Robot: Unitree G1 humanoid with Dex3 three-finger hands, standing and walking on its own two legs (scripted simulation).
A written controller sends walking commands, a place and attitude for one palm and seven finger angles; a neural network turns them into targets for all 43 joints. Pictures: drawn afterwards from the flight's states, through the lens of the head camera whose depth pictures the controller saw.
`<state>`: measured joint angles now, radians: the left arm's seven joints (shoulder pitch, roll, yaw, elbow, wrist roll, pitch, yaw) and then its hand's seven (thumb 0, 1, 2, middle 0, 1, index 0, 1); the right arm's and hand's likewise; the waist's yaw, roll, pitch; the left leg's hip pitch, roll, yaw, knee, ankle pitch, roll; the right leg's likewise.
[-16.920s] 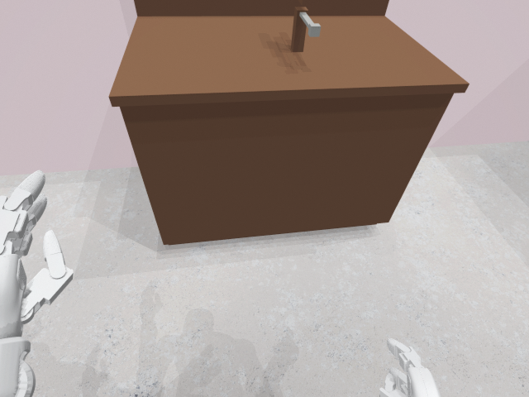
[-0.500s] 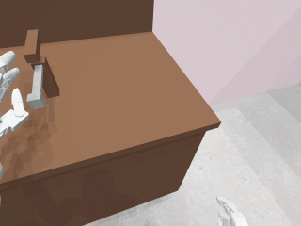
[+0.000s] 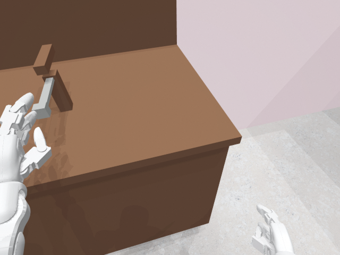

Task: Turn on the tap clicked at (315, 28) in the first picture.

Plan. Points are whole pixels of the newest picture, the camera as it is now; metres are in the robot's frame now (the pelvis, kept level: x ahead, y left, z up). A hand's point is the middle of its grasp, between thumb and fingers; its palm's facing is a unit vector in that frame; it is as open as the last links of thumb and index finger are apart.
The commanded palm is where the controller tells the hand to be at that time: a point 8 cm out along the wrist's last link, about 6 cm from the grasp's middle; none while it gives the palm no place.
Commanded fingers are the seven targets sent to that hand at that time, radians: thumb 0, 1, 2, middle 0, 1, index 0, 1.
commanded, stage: turn the palm inward beside the body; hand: left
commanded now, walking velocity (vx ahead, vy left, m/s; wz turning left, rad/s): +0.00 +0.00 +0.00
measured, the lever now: (41, 110) +0.36 +0.36 +0.17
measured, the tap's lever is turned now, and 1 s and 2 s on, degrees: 0 0 0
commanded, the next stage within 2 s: reach beside the lever's end, fingers flat in 1.58 s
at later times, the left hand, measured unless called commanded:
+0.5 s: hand (36, 143) +0.23 +0.28 +0.20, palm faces +0.49 -0.85 -0.21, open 7.4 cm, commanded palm +0.18 +0.31 +0.22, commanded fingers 0.00 0.90 0.90 -0.20 -0.30 -0.20 -0.30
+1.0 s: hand (24, 157) +0.19 +0.26 +0.22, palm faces +0.52 -0.84 -0.12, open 7.4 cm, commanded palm +0.13 +0.29 +0.23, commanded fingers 0.00 0.90 0.90 -0.20 -0.30 -0.20 -0.30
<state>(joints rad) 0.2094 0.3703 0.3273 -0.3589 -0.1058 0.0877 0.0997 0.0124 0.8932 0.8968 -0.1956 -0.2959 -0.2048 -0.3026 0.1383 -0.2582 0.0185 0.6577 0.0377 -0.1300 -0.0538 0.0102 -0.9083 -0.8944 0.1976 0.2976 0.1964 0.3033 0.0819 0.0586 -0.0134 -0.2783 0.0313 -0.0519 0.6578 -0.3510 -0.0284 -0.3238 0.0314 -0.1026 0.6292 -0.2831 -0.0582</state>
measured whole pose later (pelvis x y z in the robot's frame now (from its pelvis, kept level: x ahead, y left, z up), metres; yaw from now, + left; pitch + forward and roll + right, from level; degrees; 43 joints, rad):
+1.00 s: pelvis +0.00 +0.02 +0.01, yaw +0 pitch -5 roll +0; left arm 0.30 0.27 0.31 -0.70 -0.24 0.45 0.21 0.01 0.90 0.90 -0.20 -0.30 -0.20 -0.30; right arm 0.11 -0.23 0.09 0.69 0.06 -0.16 -0.09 0.01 -0.91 -0.89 0.20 0.30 0.20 0.30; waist 0.11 0.06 -0.05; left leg -0.17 -0.01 -0.04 0.57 -0.32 -0.01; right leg -0.23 -0.01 -0.09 0.58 -0.27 -0.03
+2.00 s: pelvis +0.02 +0.00 +0.01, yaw +1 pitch -5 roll +0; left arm 0.22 0.26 0.35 -0.59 -0.26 0.51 0.23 0.01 0.90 0.90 -0.20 -0.30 -0.20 -0.30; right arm 0.10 -0.24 0.07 0.71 0.07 -0.15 -0.09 0.01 -0.91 -0.89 0.20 0.30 0.20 0.30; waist 0.11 0.08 -0.04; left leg -0.13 0.01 -0.06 0.53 -0.31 -0.03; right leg -0.19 0.01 -0.11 0.54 -0.27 -0.06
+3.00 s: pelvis +0.03 +0.01 +0.01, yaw +0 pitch -1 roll +0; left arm 0.01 0.39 0.53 -0.08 -0.25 0.33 0.11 0.01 0.90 0.90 -0.17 -0.21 -0.17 -0.21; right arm 0.17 -0.25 0.04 0.71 0.07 -0.18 -0.12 0.01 -0.91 -0.89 0.20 0.30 0.20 0.30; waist 0.07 0.04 -0.03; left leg -0.18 0.01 -0.04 0.51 -0.31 -0.02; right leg -0.24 0.01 -0.09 0.52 -0.27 -0.05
